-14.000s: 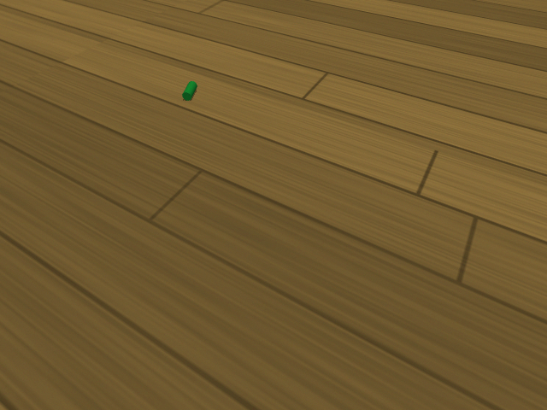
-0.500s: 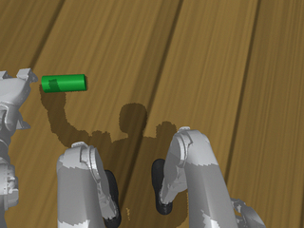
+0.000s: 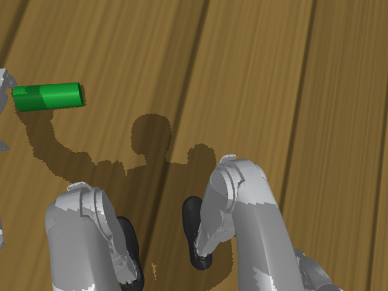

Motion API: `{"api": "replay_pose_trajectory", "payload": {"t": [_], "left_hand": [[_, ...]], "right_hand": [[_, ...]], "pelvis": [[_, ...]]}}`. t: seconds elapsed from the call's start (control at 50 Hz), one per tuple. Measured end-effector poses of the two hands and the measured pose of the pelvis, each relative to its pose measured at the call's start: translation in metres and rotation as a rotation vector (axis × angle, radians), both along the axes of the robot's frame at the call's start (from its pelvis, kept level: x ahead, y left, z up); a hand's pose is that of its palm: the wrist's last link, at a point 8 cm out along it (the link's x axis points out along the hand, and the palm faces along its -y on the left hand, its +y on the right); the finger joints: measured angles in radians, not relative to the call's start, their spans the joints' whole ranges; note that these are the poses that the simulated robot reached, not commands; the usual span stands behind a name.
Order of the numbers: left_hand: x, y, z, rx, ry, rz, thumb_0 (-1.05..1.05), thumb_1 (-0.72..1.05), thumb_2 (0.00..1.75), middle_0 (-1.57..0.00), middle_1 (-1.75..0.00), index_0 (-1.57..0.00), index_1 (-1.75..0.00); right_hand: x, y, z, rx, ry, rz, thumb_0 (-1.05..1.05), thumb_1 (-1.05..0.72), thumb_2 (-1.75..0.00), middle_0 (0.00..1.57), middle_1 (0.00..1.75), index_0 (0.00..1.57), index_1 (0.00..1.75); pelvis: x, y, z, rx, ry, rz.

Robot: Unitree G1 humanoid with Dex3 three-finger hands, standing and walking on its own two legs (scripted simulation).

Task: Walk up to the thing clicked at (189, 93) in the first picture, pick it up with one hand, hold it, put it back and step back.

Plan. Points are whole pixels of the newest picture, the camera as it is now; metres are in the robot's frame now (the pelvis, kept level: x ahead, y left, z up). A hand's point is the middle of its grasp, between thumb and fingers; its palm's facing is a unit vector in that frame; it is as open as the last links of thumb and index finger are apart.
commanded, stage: rise first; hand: left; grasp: from above
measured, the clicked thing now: (50, 96) +0.53 +0.27 -0.32
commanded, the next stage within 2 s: approach in 1.86 s
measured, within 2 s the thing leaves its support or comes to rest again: neither
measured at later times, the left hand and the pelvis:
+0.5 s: hand (1, 115) +0.46 +0.32 -0.20, palm faces -0.47 -0.05 -0.88, open 13.0 cm; pelvis +0.00 +0.00 -0.01, yaw -1 degrees
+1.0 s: hand (4, 107) +0.47 +0.32 -0.20, palm faces -0.47 -0.05 -0.88, open 12.4 cm; pelvis +0.00 +0.00 -0.02, yaw -1 degrees
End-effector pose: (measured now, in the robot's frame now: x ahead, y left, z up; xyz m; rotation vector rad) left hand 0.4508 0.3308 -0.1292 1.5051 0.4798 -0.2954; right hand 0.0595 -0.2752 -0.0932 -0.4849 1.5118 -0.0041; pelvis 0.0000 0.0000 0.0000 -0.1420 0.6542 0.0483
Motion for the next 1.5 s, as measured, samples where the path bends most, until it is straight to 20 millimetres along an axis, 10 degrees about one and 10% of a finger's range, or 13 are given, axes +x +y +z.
{"api": "replay_pose_trajectory", "payload": {"t": [1.5], "left_hand": [[0.039, -0.015, -0.017, 0.013, -0.002, -0.016, 0.0, -0.16, 0.7, -0.43, -0.7, -0.44, -0.7]], "right_hand": [[-0.034, 0.007, -0.003, 0.006, 0.02, -0.031, 0.0, -0.92, -0.9, 0.21, 0.3, 0.21, 0.3]], "pelvis": [[-0.004, 0.003, -0.023, -0.029, -0.03, -0.013]]}}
